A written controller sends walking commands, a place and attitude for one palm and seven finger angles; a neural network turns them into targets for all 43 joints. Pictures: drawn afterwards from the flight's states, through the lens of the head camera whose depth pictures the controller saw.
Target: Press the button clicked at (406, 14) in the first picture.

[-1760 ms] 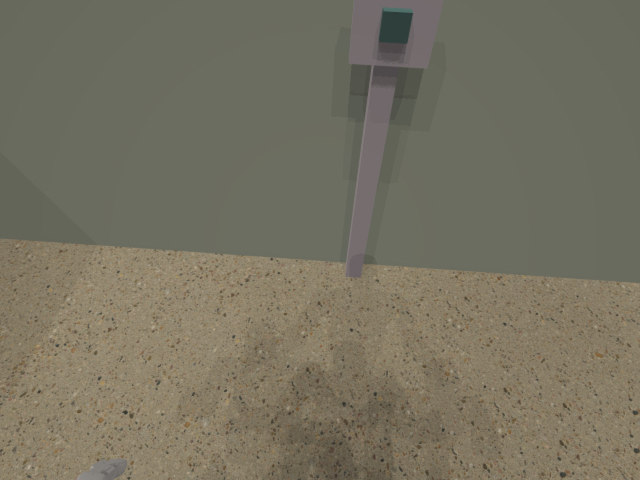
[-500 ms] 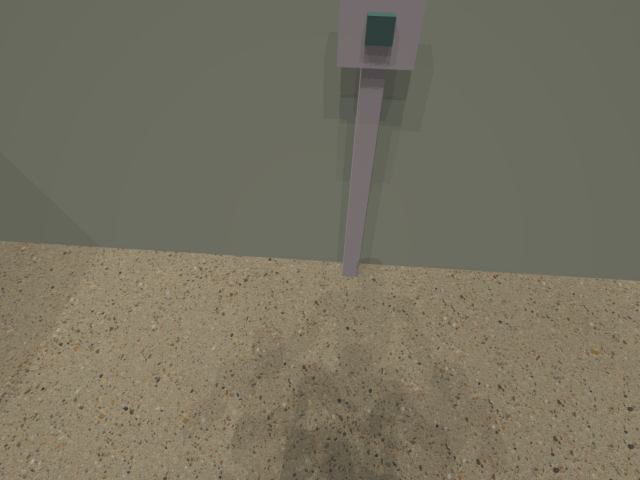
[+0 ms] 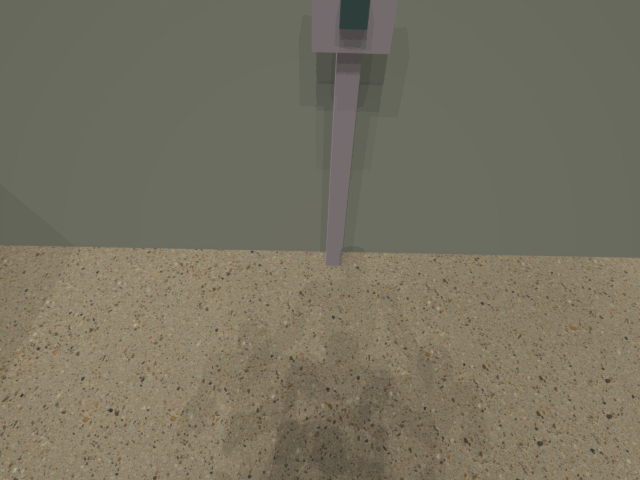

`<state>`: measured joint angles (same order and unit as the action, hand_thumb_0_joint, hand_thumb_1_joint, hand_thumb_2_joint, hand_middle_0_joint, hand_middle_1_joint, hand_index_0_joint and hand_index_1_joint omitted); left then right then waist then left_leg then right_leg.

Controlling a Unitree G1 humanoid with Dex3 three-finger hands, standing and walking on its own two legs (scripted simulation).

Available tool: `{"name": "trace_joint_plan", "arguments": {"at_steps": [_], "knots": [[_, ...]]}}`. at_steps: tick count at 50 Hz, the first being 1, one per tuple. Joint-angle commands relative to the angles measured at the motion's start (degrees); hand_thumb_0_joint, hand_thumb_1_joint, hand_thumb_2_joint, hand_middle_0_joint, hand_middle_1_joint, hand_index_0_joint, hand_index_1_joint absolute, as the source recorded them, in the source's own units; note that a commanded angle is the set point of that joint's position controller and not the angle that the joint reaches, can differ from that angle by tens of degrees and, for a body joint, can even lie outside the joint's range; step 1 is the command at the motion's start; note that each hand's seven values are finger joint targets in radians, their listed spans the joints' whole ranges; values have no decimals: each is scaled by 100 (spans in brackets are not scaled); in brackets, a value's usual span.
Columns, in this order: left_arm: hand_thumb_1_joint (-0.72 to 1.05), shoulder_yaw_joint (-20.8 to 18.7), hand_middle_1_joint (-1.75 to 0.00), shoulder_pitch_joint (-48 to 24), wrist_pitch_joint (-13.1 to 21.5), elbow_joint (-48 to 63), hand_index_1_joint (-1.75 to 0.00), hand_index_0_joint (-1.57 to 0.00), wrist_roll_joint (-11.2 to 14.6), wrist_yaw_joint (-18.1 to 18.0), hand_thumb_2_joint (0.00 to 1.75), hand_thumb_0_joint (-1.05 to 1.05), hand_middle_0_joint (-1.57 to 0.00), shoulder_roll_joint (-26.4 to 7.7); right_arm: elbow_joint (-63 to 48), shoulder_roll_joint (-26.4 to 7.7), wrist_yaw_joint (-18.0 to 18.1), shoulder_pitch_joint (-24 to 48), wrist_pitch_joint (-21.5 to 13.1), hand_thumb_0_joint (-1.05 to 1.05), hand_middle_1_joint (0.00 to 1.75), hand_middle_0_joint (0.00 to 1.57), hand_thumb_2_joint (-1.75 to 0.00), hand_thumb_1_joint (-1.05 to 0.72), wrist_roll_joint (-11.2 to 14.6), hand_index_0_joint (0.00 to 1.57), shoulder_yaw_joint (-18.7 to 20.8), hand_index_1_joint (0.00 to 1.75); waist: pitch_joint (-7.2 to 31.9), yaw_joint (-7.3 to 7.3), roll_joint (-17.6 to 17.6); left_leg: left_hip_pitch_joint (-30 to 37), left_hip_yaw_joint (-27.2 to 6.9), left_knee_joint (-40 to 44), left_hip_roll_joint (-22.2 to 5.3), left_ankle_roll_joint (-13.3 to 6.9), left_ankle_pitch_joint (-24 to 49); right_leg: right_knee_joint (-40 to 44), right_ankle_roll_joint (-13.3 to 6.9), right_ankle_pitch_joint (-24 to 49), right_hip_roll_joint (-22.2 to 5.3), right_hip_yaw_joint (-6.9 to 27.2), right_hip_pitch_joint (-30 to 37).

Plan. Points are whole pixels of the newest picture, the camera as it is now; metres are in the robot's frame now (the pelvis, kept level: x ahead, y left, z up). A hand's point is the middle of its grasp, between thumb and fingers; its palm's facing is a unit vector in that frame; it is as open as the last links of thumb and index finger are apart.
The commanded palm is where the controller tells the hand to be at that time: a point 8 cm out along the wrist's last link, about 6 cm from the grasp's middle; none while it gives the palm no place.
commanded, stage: walk to a spot facing it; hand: left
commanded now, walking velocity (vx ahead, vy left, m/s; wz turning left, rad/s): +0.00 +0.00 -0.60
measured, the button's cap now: (354, 11) +0.96 +0.00 +0.17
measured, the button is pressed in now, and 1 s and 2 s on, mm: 0 0 0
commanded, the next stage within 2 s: turn to face it in 1.96 s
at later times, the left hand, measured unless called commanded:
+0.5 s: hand out of the picture +0.05 +0.19 -0.17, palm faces -0.19 -0.95 -0.23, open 7.4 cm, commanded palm none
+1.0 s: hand (224, 466) +0.17 +0.15 -0.16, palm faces -0.59 -0.79 -0.20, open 7.4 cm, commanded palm none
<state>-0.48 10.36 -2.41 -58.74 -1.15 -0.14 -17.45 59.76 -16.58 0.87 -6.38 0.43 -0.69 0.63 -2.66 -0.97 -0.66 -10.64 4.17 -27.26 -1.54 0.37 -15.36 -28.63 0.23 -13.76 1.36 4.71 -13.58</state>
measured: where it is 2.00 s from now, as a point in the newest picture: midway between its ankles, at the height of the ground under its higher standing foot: outside the picture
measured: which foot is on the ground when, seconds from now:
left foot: down 0.00-0.18, up 0.20-0.60, down 0.62-1.00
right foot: down 0.00-0.62, up 0.64-1.00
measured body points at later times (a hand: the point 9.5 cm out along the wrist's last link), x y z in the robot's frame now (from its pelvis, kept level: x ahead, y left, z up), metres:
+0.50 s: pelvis -0.03 +0.00 +0.00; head +0.01 -0.01 +0.45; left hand +0.06 +0.24 -0.15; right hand +0.02 -0.28 -0.14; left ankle -0.02 +0.15 -0.69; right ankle +0.00 -0.11 -0.74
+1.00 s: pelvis -0.04 +0.04 +0.00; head -0.01 +0.03 +0.45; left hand +0.20 +0.19 -0.14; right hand -0.17 -0.18 -0.14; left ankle -0.01 +0.15 -0.74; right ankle -0.12 -0.08 -0.71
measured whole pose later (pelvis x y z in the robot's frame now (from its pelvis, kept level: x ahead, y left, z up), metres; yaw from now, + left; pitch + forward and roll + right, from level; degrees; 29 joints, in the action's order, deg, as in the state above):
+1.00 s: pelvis -0.04 +0.04 +0.00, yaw -36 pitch +0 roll -1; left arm -4.5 9.1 -4.8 -51.7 -2.1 3.7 -14.4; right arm 54.8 -12.4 0.5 -17.5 -0.9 -1.9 2.1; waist -2.6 1.9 0.2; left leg -9.1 15.0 -28.9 -7.6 0.4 -19.3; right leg -45.0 2.9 -25.3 -3.3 -3.5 -21.6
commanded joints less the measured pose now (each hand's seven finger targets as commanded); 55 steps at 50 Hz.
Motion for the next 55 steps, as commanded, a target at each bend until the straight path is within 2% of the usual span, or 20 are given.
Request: {"name": "trace_joint_plan", "arguments": {"at_steps": [1,5,8,9,10,15,24,27,29,30,31,33,36,40,47,51,52,53,54,55], "knots": [[90,-255,-30,38,-3,684,-30,-20,-2,5,90,0,-20,-699,-566,-915,102,-212,22,0,30,20,-90,-90,-12,20,333,30,268,133,393,79,-613,273,-1015,-265,461,-484,-140,1128,-332,386,-676],[90,-350,-30,272,-70,895,-30,-20,-3,66,90,0,-20,-384,-838,-958,89,53,-38,0,30,20,-90,-90,-21,20,442,30,276,-9,1223,-393,-1047,699,-2069,-986,1217,-2428,76,-1414,-217,-343,-762],[90,-446,-30,1077,58,778,-30,-20,-47,94,90,0,-20,-399,-987,-836,78,284,15,0,30,20,-90,-90,-43,20,472,30,367,-435,82,-980,32,-1381,-1336,-281,1052,-337,-32,210,-430,-233,327],[90,-557,-30,1171,184,822,-30,-20,-129,2,90,0,-20,-1041,-1113,-306,48,-38,51,0,30,20,-90,-90,-1,20,391,30,368,-313,-2052,-2268,527,-3121,-255,264,-1224,848,-470,1777,-1830,2222,767],[90,-513,-30,1323,154,847,-30,-20,-8,-56,90,0,-20,-1075,-1239,-370,65,153,78,0,30,20,-90,-90,13,20,378,30,420,-406,-1509,-2265,-319,-3742,-73,255,-1896,1190,-1048,2144,-2244,2751,354],[90,-480,-30,449,181,1085,-30,-20,10,-79,90,0,-20,-620,-981,-289,34,-98,84,0,30,20,-90,-90,-24,20,399,30,514,37,-615,-2032,-579,-3762,-243,334,-589,983,-967,1310,-1312,1761,212],[90,-609,-30,657,85,1003,-30,-20,-49,-56,90,0,-20,-704,-1162,-138,102,34,25,0,30,20,-90,-90,43,20,363,30,738,-166,-813,-1429,-462,-1898,27,290,-973,875,-1066,1450,-1104,2187,424],[90,-616,-30,337,24,1086,-30,-20,-52,-49,90,0,-20,-759,-1121,-145,138,-389,-23,0,30,20,-90,-90,96,20,363,30,775,44,-918,-606,-422,-761,155,181,-771,759,-870,1400,-974,2318,-76],[90,-588,-30,22,-3,1222,-30,-20,4,-35,90,0,-20,-587,-963,-317,192,-1092,-122,0,30,20,-90,-90,95,20,381,30,957,397,-507,841,-600,590,-136,25,-113,170,-411,675,-485,1889,-1055],[90,-530,-30,62,-28,1360,-30,-20,57,31,90,0,-20,-208,-1027,-830,199,-1048,-160,0,30,20,-90,-90,16,20,464,30,769,378,1085,1303,-2058,1406,-1468,-353,-590,-985,-73,-635,314,963,-2230],[90,-565,-30,-7,-19,1460,-30,-20,-13,71,90,0,-20,-213,-1197,-1140,189,-780,-109,0,30,20,-90,-90,-9,20,504,30,321,277,1685,490,-2771,1576,-2585,-809,-162,-2428,228,-1767,390,41,-2497],[90,-698,-30,0,-47,1232,-30,-20,-107,125,90,0,-20,-479,-1300,-658,192,-256,-138,0,30,20,-90,-90,-67,20,374,30,59,34,820,-361,-2101,1365,-2074,-871,477,-3853,316,-1213,66,213,-2162],[90,-593,-30,229,-88,1122,-30,-20,-50,222,90,0,-20,-194,-1340,-495,182,-217,-177,0,30,20,-90,-90,-62,20,328,30,140,-64,997,126,-742,922,-1388,-729,1712,-4252,422,-724,-60,-194,-2249],[90,-529,-30,-279,-125,1290,-30,-20,-14,245,90,0,-20,-94,-1145,-567,159,-794,-163,0,30,20,-90,-90,-59,20,391,30,41,200,895,498,-588,855,-1615,-890,1993,-3451,468,-854,-284,-417,-2170],[90,-447,-30,-931,-19,1450,-30,-20,-59,393,90,0,-20,6,-786,-773,66,-1395,-215,0,30,20,-90,-90,-116,20,479,30,71,536,1063,682,-396,1191,-1996,-799,-126,-1579,260,-1188,-402,-969,-1540],[90,-463,-30,-356,131,1229,-30,-20,-52,364,90,0,-20,40,-682,-805,25,-1364,-221,0,30,20,-90,-90,-121,20,463,30,385,175,788,277,257,57,-1837,-396,395,17,-15,-648,-95,-1323,50],[90,-516,-30,335,206,997,-30,-20,-61,296,90,0,-20,-262,-717,-672,-29,-1343,-224,0,30,20,-90,-90,-59,20,430,30,739,-166,173,-623,751,-1112,-1605,-89,629,567,-271,-347,-338,-984,1547],[90,-682,-30,1225,286,743,-30,-20,-73,193,90,0,-20,-1046,-1019,-226,-100,-1055,-218,0,30,20,-90,-90,8,20,286,30,1047,-609,-1641,-2577,1194,-2864,-887,267,-1508,1103,-910,-655,-1946,1251,3070],[90,-728,-30,1722,251,610,-30,-20,72,111,90,0,-20,-1385,-1405,-311,-91,-256,-204,0,30,20,-90,-90,-75,20,266,30,804,-865,-1589,-3586,378,-3866,-525,322,-2204,1308,-1315,289,-2539,2455,2886],[90,-733,-30,1583,291,609,-30,-20,80,48,90,0,-20,-1287,-1431,-409,-84,-40,-208,0,30,20,-90,-90,-54,20,315,30,526,-767,-1332,-3613,-124,-4137,-729,263,-1710,1493,-1375,-393,-2415,2512,2209]]}}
